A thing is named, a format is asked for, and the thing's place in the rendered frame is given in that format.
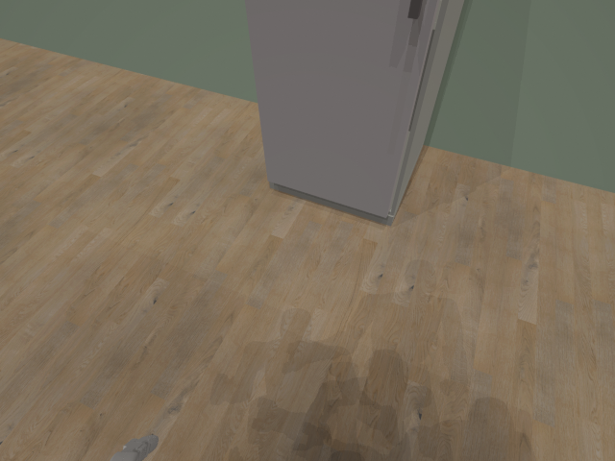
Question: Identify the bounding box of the fridge door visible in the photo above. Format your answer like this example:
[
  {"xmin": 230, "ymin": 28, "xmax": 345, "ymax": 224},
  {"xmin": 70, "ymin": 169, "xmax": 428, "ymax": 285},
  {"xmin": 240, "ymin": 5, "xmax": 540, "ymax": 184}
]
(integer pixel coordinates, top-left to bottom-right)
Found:
[{"xmin": 245, "ymin": 0, "xmax": 440, "ymax": 218}]

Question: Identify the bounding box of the robot left hand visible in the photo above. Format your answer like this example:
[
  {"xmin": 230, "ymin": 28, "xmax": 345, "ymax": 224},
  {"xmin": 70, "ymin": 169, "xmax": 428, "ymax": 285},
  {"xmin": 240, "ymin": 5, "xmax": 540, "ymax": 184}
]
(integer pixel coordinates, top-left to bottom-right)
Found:
[{"xmin": 110, "ymin": 435, "xmax": 159, "ymax": 461}]

